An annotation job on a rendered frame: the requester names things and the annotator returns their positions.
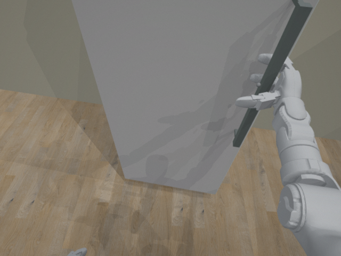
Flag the handle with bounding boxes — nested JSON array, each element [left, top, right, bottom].
[[233, 0, 313, 147]]

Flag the right robot upper arm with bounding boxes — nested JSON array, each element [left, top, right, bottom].
[[277, 182, 341, 256]]

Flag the right robot hand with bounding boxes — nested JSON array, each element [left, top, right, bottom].
[[235, 53, 302, 110]]

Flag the right robot forearm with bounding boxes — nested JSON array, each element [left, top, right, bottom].
[[272, 97, 341, 191]]

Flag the fridge door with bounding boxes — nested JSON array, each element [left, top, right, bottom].
[[72, 0, 318, 194]]

